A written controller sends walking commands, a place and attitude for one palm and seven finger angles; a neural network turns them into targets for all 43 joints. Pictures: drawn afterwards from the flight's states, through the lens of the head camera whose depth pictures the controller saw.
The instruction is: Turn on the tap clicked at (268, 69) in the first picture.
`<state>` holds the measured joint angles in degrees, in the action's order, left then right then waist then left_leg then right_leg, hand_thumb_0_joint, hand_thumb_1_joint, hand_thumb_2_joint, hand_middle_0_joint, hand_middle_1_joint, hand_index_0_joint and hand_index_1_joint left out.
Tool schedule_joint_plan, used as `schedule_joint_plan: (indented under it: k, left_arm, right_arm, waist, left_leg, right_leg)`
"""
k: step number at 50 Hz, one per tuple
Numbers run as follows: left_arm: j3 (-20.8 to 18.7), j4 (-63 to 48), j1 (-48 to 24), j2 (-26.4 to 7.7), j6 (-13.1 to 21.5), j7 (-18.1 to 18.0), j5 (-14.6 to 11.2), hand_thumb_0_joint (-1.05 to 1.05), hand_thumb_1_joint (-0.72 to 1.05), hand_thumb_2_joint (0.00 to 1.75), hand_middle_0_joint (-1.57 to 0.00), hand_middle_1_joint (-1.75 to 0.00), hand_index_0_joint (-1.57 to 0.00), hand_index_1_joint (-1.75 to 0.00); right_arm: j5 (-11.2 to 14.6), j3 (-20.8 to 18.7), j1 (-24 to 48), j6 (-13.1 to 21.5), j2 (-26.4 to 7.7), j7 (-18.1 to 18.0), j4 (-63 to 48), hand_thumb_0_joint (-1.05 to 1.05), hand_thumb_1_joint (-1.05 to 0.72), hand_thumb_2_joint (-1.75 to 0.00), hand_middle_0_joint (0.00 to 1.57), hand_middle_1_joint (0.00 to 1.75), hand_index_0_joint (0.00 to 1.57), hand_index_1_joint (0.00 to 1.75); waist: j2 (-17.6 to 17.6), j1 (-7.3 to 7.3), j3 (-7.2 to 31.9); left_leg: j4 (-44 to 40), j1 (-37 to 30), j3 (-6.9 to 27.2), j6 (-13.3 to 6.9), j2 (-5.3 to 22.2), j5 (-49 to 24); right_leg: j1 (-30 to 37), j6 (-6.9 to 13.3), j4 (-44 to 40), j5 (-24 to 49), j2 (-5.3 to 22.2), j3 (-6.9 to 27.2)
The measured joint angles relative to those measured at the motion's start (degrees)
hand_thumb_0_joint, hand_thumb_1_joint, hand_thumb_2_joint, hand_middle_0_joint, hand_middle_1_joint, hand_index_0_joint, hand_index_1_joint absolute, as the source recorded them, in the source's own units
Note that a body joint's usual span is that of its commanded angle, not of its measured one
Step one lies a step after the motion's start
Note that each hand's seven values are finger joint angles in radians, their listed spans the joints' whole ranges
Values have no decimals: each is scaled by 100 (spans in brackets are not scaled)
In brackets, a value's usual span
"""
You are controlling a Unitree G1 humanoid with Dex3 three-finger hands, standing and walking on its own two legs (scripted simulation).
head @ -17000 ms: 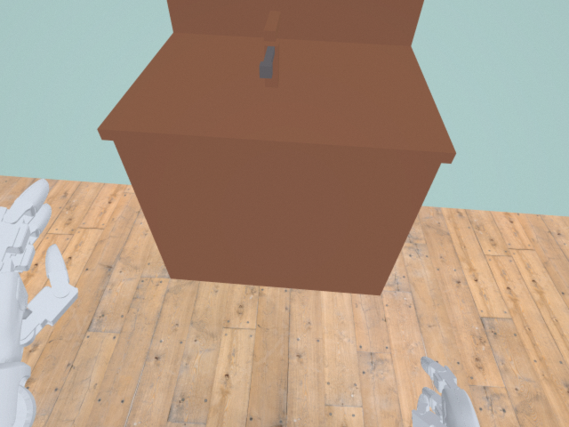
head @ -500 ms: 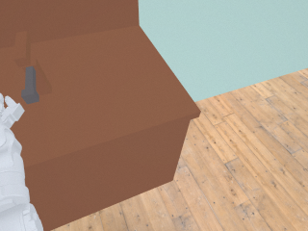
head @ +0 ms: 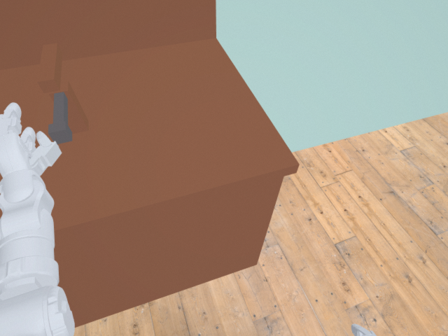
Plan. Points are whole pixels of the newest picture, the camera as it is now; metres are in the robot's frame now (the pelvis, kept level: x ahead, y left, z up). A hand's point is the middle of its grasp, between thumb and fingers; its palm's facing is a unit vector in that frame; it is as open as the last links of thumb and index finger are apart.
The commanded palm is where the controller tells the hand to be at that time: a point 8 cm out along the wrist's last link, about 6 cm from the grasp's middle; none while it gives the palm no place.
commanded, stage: push the lever round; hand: left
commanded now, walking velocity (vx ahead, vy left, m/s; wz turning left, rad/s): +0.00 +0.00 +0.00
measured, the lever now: (60, 132) +0.42 +0.32 +0.13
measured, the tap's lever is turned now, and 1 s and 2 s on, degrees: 2 22 49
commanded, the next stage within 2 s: none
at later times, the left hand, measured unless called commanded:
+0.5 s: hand (68, 143) +0.40 +0.30 +0.13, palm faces +0.58 -0.81 -0.06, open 7.8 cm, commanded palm +0.36 +0.33 +0.13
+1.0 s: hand (87, 137) +0.42 +0.27 +0.12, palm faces +0.65 -0.76 -0.05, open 7.8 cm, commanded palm +0.37 +0.29 +0.13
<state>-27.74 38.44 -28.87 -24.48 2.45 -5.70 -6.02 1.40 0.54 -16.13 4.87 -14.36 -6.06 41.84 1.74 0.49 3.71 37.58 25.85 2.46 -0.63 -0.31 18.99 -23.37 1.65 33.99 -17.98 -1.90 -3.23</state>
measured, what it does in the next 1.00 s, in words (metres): stands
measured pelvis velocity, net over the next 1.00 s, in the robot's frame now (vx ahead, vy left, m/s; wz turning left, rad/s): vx -0.01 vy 0.00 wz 0.00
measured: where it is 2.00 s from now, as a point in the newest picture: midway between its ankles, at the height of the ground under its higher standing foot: outside the picture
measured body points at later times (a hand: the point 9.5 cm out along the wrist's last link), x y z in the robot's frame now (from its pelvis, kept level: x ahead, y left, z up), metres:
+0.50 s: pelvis -0.01 -0.01 +0.00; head +0.02 -0.02 +0.45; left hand +0.36 +0.34 +0.13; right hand +0.07 -0.28 -0.12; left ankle +0.00 +0.11 -0.73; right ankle -0.01 -0.10 -0.73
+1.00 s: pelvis -0.01 +0.00 +0.00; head +0.02 +0.00 +0.45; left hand +0.38 +0.31 +0.13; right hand +0.09 -0.25 -0.12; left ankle +0.00 +0.11 -0.73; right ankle -0.01 -0.10 -0.73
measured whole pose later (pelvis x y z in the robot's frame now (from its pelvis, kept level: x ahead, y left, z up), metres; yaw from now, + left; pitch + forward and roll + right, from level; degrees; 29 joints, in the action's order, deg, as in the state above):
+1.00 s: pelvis -0.01 +0.00 +0.00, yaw +0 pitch +7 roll -1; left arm -23.7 40.1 -33.9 -16.2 2.7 -23.4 -1.3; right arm -1.0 0.0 -15.6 3.0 -13.0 -4.2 43.8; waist 2.1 1.8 5.0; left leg 37.6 26.3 2.0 -0.8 -0.5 18.5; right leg -24.1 1.5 34.4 -17.6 -1.7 -2.8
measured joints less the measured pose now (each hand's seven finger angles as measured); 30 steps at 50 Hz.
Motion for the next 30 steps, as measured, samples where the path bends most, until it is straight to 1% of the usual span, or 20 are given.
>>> schedule_joint_plan:
  k: [6, 11, 18, 24, 27, 30]
  left_arm:
    - [-21, 112, -36, -20, 69, -146, 63, 2, 90, 90, -15, -15, -16, -15]
    - [-29, 157, -26, 11, 171, -187, 36, 3, 91, 90, -15, -15, -16, -15]
    - [-79, 362, -116, -45, 142, -221, 69, 2, 91, 90, -16, -15, -16, -15]
    - [-132, 452, -174, -56, 201, -309, 60, 2, 91, 90, -16, -15, -16, -15]
    - [-97, 542, -260, -51, 190, -420, 94, 2, 91, 90, -16, -15, -16, -15]
    - [-27, 525, -318, 22, 202, -560, 145, 2, 90, 90, -15, -15, -16, -15]
  right_arm:
    - [-29, -17, -110, 4, -15, -2, 69, 0, -90, -90, 21, 30, 20, 30]
    - [-28, -26, -188, -14, -23, 13, 128, 1, -90, -90, 21, 30, 20, 30]
    - [-24, -18, -198, -55, -35, 13, 130, 1, -90, -90, 21, 30, 20, 30]
    - [-35, -29, -170, -65, -48, 33, 106, 1, -90, -90, 21, 30, 20, 30]
    - [-36, -29, -146, -69, -53, 39, 106, 1, -90, -90, 21, 30, 20, 30]
    - [-56, -40, -124, -66, -56, 52, 110, 1, -90, -90, 21, 30, 20, 30]
  waist:
    - [30, 72, -1]
    - [46, 110, 18]
    - [44, 172, 35]
    - [26, 177, 42]
    - [11, 182, 30]
    - [6, 171, 15]
  left_leg:
    - [-26, 3, -9, 38, 39, -28]
    - [-45, -25, -30, 61, 71, -39]
    - [-73, -40, -47, 87, 100, -66]
    - [-54, -5, -56, 95, 116, -75]
    - [-23, 41, -31, 93, 107, -77]
    - [-4, 86, -11, 84, 96, -83]
  right_leg:
    - [-28, 40, 6, 22, -38, 11]
    - [-25, 68, 15, 30, -68, 31]
    - [-37, 97, 22, 50, -96, 50]
    - [-78, 103, 43, 64, -111, 58]
    - [-107, 100, 59, 62, -103, 33]
    - [-134, 93, 55, 72, -94, 13]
